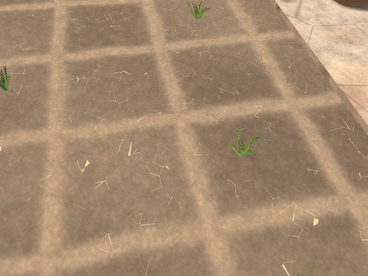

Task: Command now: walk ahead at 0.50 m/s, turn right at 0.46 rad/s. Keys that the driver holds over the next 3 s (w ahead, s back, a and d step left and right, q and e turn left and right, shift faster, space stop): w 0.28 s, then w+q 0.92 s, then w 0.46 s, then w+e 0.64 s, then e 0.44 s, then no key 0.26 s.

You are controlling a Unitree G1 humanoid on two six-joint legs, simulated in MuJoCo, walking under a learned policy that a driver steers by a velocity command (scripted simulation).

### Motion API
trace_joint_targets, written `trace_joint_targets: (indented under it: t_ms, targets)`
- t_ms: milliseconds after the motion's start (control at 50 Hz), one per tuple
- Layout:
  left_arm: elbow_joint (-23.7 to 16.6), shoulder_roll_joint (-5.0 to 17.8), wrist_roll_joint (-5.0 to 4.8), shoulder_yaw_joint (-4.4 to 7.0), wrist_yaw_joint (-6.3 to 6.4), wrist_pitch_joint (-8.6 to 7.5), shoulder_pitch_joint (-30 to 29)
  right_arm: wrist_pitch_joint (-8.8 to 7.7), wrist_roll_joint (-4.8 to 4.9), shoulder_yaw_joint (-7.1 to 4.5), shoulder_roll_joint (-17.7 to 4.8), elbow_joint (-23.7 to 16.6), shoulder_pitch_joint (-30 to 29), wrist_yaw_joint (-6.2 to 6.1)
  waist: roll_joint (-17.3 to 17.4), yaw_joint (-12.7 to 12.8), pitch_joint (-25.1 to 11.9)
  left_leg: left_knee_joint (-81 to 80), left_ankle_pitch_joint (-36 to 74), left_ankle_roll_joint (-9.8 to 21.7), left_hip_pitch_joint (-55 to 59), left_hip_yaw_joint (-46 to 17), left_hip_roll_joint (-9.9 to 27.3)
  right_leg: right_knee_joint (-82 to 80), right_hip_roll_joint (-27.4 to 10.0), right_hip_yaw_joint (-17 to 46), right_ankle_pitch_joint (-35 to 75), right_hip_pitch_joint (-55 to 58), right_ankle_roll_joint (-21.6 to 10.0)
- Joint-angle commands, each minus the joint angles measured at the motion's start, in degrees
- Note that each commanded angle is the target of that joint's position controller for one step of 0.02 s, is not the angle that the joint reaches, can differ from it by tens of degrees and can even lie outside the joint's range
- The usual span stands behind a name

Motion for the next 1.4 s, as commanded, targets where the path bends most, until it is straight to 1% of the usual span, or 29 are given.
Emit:
trace_joint_targets:
  t_ms: [20,200,240,280,300,320,340,360,400,460,520,640,740,800,840,860,880,900,920,940,980,1080,1220,1280,1320,1340,1360,1380,1400]
  targets:
    - [-4.78,0.68,0.35,0.05,-0.05,-0.49,-0.26,-1.09,0.09,-1.9,-8.11,-2.15,-0.8,0.14,6.88,1.3,-0.12,-10.91,14.78,10.18,4.52,-11.33,16.32,-4.92,-2.45,2.98,5.59,-6.37,0.44]
    - [-9.58,-0.22,-0.01,-1.15,-2.69,-2.26,-15.51,1.39,2.08,-1.96,-11.41,2.33,5.81,0.11,7.71,-2.93,3.81,-9.08,16.07,7.88,11.64,-5.32,17.04,-30.01,-0.13,-4.76,12.24,-1.61,-1.46]
    - [-9.96,1.19,0.17,-0.62,-2.92,-2.41,-14.61,2.13,2.44,-2.12,-12.4,3.04,5.69,-0.07,9.12,-1.07,3.03,-5.47,24.3,7.0,14.16,-5.0,18.08,-32.88,1.52,-6.02,7.67,2.14,-3.32]
    - [-6.28,4.86,0.82,1.56,-2.5,-2.44,-2.26,2.69,2.66,-1.83,-12.39,3.36,4.64,-0.45,8.79,6.23,-4.64,9.21,40.36,4.64,11.7,-0.94,14.93,-37.81,5.41,-8.82,10.93,21.36,-6.27]
    - [-3.99,8.51,1.38,3.04,-1.63,-2.18,7.62,2.4,1.84,-0.78,-10.16,2.51,4.59,-0.57,5.95,10.39,-11.66,23.76,30.25,2.43,-0.17,0.05,12.46,-35.45,-1.09,-1.28,13.64,39.59,-9.07]
    - [-3.47,15.19,2.13,4.14,-0.99,-2.1,11.94,1.22,0.61,1.84,-2.62,0.34,9.88,0.14,-9.33,7.86,-19.65,47.2,-9.09,-1.38,-24.64,-0.5,2.8,-38.62,-18.47,26.41,9.22,60.57,-18.35]
    - [-3.32,10.64,1.87,3.12,-0.93,-2.21,13.76,-0.12,2.04,0.87,-6.68,1.72,8.32,0.44,-6.97,10.05,-24.8,55.91,-22.51,-0.95,-30.12,-11.26,1.6,-45.27,-21.41,37.06,6.6,60.18,-19.82]
    - [-2.96,8.09,1.88,2.02,-1.08,-2.52,10.22,-0.39,3.8,-0.37,-10.02,-0.2,3.25,0.55,-4.49,9.34,-14.85,57.61,-18.85,-0.4,-34.35,-11.64,4.38,-45.79,-19.0,26.34,9.5,52.7,-16.48]
    - [-2.77,3.63,1.45,0.72,-1.52,-2.99,2.66,0.45,2.56,-0.44,-8.65,-0.63,-0.45,0.11,-1.24,5.19,-5.87,51.06,-10.47,-0.85,-31.02,-9.91,8.54,-49.13,-13.45,12.39,14.44,37.59,-12.77]
    - [-1.52,2.06,1.92,0.74,-1.71,-4.72,-1.08,3.23,2.36,-0.52,-5.36,0.81,3.47,-0.14,-2.15,1.01,-2.64,47.82,-4.11,-1.89,-23.61,-10.54,9.82,-55.53,-11.06,3.93,16.34,27.16,-11.63]
    - [0.6,3.0,2.56,1.3,-0.91,-5.42,-0.39,4.14,2.18,-0.73,-4.47,-0.42,0.53,-0.44,-0.57,0.83,0.41,43.32,2.09,-2.7,-27.93,-12.39,9.42,-57.79,-11.02,-2.0,19.78,26.74,-11.18]
    - [3.47,5.32,2.02,2.02,0.51,-4.89,2.03,3.7,1.45,-0.04,-2.69,-3.83,-9.48,1.31,0.66,4.09,3.84,25.32,15.61,-1.81,-29.15,-8.53,8.13,-58.89,-10.82,-10.88,19.53,30.89,-8.73]
    - [6.04,7.17,0.67,2.87,0.89,-3.13,5.02,3.74,1.57,0.17,-2.94,-8.24,-15.97,2.94,0.72,5.96,5.8,18.43,8.28,1.04,-31.45,-4.42,7.2,-54.43,-13.7,-13.73,24.48,40.35,-7.31]
    - [5.89,9.62,0.19,3.42,1.35,-1.89,3.19,4.07,1.76,-1.21,-5.42,-9.0,-11.43,3.3,-2.09,2.11,0.88,17.88,-0.44,4.32,-20.94,0.99,1.94,-42.92,-13.39,-16.14,50.64,42.16,-5.23]
    - [5.37,9.38,-0.01,2.93,1.69,-1.38,2.18,4.33,1.98,-4.62,-11.57,-5.17,5.02,2.24,0.32,-6.6,-8.15,12.59,3.26,8.25,4.28,0.27,-2.44,-19.09,-9.2,-18.36,50.47,32.34,-1.62]
    - [2.93,3.38,2.1,1.07,1.41,-2.26,5.79,4.64,2.04,-6.45,-18.65,-4.38,9.57,1.02,14.05,-4.45,-13.01,11.08,2.57,15.65,24.31,-24.52,11.75,2.85,-2.53,-17.64,12.07,9.27,2.17]
    - [1.31,0.88,1.62,-0.42,0.64,-4.7,5.8,3.72,1.77,-5.69,-19.02,-6.4,8.55,1.39,16.18,-2.3,-22.23,-0.4,-6.31,23.82,33.8,-53.7,20.94,15.29,6.77,-3.45,-18.63,-4.21,3.17]
    - [-0.12,5.43,-0.74,0.66,-0.11,-6.24,-1.45,3.11,1.31,-4.34,-14.22,-6.34,8.5,1.79,9.6,-5.3,-18.33,-3.47,-6.56,20.04,32.22,-48.74,19.92,16.8,3.48,2.11,-14.94,-10.49,1.59]
    - [-0.9,5.21,-1.23,0.45,-0.21,-6.95,-3.75,2.69,1.48,-3.71,-11.92,-6.34,5.98,1.75,8.04,-3.82,-11.42,-3.06,-3.21,17.82,24.64,-40.29,17.94,13.02,1.09,1.28,-9.98,-11.61,0.25]
    - [-0.27,4.99,0.18,0.54,0.31,-7.06,-3.9,2.59,1.68,-3.1,-9.93,-7.13,1.72,1.66,3.95,-1.0,-6.9,-3.0,2.21,15.8,15.61,-33.61,15.3,7.9,-1.39,0.95,-5.98,-8.58,0.13]
    - [0.24,5.94,1.67,1.4,0.59,-5.72,-2.25,2.6,0.81,-2.19,-7.36,-9.11,-2.81,1.19,5.61,2.67,-4.36,-5.18,10.38,14.55,4.5,-27.21,12.0,2.02,-3.56,1.08,-2.01,-0.71,0.81]
    - [-1.76,2.93,2.42,0.6,0.8,-3.82,-7.1,2.32,1.33,-2.94,-10.08,-8.72,0.18,-0.51,5.86,2.08,-1.79,-7.02,17.89,13.83,-1.83,-20.7,8.75,-12.53,-1.7,-0.95,8.45,-0.63,4.55]
    - [-4.62,2.75,1.03,-0.07,-1.16,-5.29,-18.18,3.5,2.02,-2.94,-10.17,-7.07,5.3,-1.47,9.06,-2.44,-0.32,-3.09,6.83,10.4,0.69,-23.37,8.43,-34.48,3.01,-0.54,20.66,4.94,4.09]
    - [-4.41,4.31,1.13,0.46,-1.99,-6.16,-16.56,3.77,1.65,-2.79,-9.5,-6.39,5.98,-1.71,10.45,-1.57,-0.35,0.9,8.45,9.34,5.65,-26.92,11.1,-37.15,2.82,-0.41,16.17,7.15,1.71]
    - [-2.7,5.7,1.48,1.38,-1.69,-6.62,-9.87,3.96,1.48,-2.53,-8.75,-6.74,4.62,-1.57,11.17,2.26,-2.48,7.03,17.91,7.65,6.38,-26.27,9.15,-40.6,4.16,-2.72,13.96,16.2,-1.05]
    - [-1.62,7.76,2.31,2.13,-1.37,-6.87,-3.01,3.8,1.04,-1.65,-6.59,-7.48,3.97,-1.29,9.26,5.55,-8.54,17.42,19.19,5.89,3.17,-23.49,6.17,-39.04,-0.21,0.93,14.85,28.06,-4.1]
    - [-0.46,12.38,3.17,3.3,-1.14,-6.8,5.31,3.4,1.08,-0.64,-3.69,-8.26,9.43,-1.34,-1.72,5.88,-17.63,36.45,5.77,2.03,-12.63,-17.47,-0.66,-38.43,-11.66,18.39,12.08,49.09,-11.57]
    - [2.48,11.97,1.81,3.58,-1.84,-6.07,9.86,2.89,2.27,-0.13,-3.63,-7.77,13.57,-1.41,-16.04,5.54,-20.06,50.54,-21.9,-0.33,-27.26,-14.85,-4.38,-46.4,-19.23,39.69,-2.41,56.57,-17.38]
    - [1.88,7.44,0.51,2.21,-1.91,-5.85,7.76,2.61,2.75,-1.11,-8.62,-7.78,9.19,-1.28,-8.11,6.79,-12.04,55.56,-20.0,-0.16,-33.45,-17.42,-1.19,-48.75,-18.03,38.42,-12.11,51.44,-15.35]
Next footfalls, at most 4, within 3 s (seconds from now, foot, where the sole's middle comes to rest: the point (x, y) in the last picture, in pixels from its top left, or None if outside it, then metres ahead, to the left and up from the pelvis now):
0.30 right None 0.31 -0.17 -0.78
0.84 left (153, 250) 0.59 0.10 -0.78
1.34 right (176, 175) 0.92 0.00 -0.78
1.84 left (98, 155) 1.04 0.35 -0.78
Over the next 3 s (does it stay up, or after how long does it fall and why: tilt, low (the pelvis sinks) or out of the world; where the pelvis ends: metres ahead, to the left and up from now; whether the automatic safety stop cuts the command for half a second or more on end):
stays up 1.38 0.28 -0.01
